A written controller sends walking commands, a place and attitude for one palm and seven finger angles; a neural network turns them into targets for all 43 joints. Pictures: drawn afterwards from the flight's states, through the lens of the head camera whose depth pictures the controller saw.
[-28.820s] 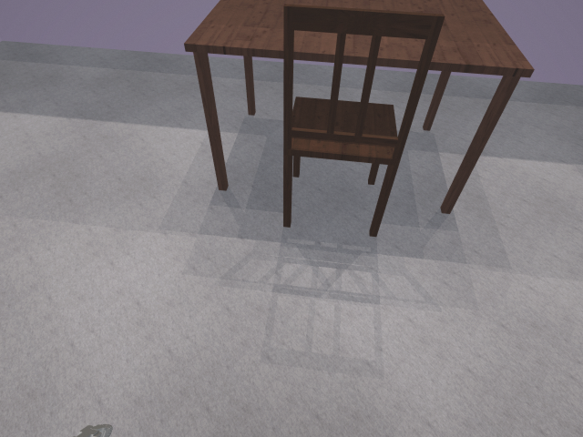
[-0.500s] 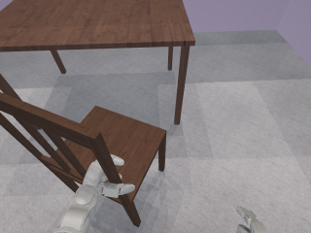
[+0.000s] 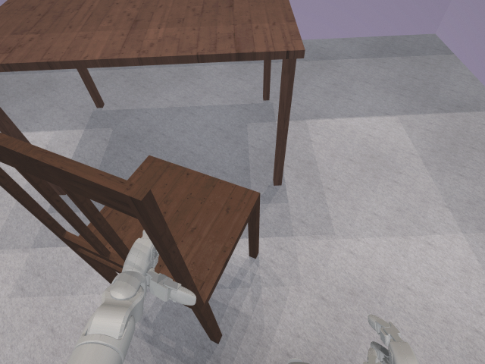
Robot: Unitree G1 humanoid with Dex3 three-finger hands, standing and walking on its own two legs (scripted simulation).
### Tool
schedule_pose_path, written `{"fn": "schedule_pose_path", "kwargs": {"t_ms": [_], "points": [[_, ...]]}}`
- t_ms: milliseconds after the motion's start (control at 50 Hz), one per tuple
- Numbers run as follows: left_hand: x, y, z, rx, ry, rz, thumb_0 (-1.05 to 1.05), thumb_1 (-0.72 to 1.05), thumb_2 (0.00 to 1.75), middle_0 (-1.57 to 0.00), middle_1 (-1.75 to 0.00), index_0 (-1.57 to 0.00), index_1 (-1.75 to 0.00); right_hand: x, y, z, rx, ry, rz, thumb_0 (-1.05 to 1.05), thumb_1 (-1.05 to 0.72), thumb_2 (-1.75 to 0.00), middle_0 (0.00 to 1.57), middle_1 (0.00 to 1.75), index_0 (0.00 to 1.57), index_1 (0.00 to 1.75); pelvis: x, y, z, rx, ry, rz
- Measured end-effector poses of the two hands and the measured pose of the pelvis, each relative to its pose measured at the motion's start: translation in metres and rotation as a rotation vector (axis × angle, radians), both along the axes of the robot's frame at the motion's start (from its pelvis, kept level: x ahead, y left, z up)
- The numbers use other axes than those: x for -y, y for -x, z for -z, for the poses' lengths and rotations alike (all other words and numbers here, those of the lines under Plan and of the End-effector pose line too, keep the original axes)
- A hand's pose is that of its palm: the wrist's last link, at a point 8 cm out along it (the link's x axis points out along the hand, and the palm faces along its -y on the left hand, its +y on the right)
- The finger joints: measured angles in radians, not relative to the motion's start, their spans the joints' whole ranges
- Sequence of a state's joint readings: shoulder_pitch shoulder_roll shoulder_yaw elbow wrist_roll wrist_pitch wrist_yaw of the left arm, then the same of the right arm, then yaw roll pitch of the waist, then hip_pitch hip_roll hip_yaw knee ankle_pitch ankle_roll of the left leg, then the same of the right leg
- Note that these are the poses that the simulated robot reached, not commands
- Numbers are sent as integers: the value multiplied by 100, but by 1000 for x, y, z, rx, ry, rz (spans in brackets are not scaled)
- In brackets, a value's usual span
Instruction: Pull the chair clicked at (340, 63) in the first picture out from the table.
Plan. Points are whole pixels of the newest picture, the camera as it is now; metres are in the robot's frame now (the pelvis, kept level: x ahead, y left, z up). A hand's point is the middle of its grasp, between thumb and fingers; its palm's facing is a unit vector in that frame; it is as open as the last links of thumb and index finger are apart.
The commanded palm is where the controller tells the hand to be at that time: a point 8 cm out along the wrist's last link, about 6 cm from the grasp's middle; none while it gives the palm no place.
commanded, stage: draw the fingers out of the gap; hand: left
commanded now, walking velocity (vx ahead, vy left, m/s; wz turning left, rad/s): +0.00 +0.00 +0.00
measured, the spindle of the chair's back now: (72, 218) +0.41 +0.35 -0.04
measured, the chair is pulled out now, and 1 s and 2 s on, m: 0.44 0.44 0.44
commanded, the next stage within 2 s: draw the hand back to the body in 0.80 s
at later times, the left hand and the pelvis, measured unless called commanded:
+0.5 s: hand (161, 313) +0.22 +0.14 -0.04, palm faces -0.09 -0.98 -0.15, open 17.5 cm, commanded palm +0.21 +0.19 -0.01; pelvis +0.02 +0.01 +0.00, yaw +1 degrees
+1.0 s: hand (155, 355) +0.16 +0.13 -0.02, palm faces -0.02 -1.00 -0.06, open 17.5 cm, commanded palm +0.14 +0.20 +0.01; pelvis +0.01 +0.01 -0.02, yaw +1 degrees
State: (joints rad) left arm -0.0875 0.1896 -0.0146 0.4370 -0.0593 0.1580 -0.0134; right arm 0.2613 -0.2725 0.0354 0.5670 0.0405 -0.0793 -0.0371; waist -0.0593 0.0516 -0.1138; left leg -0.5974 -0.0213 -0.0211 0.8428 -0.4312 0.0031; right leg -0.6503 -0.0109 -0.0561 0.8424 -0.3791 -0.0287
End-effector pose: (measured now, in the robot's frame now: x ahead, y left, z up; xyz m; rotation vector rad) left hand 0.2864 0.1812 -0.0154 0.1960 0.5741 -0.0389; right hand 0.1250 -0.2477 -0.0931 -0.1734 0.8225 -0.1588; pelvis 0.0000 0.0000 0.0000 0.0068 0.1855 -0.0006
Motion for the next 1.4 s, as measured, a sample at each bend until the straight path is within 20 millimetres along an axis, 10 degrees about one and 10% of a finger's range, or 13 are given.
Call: {"fn": "schedule_pose_path", "kwargs": {"t_ms": [620,940,1180,1400], "points": [[-7,94,0,-35,24,-8,-1,-53,20,-1,-1,0,0,-32,-65,-23,210,5,-85,1,-90,-90,20,30,20,30,-11,-22,7,-10,20,-27],[-7,143,-4,-61,26,-30,-1,-53,20,-1,-1,0,0,-36,-60,-24,245,6,-60,1,-90,-90,20,30,20,30,-12,-18,15,-10,26,-27],[-21,131,-60,547,143,-47,-1,-54,20,-1,-1,0,0,-28,-43,7,237,-5,-80,1,-90,-90,20,30,20,30,-5,3,38,-38,29,-20],[-37,142,-90,495,96,-51,-1,-53,21,-1,-1,0,0,-29,-39,-6,258,-51,-34,1,-90,-90,20,30,20,30,1,5,20,28,24,-21]]}}
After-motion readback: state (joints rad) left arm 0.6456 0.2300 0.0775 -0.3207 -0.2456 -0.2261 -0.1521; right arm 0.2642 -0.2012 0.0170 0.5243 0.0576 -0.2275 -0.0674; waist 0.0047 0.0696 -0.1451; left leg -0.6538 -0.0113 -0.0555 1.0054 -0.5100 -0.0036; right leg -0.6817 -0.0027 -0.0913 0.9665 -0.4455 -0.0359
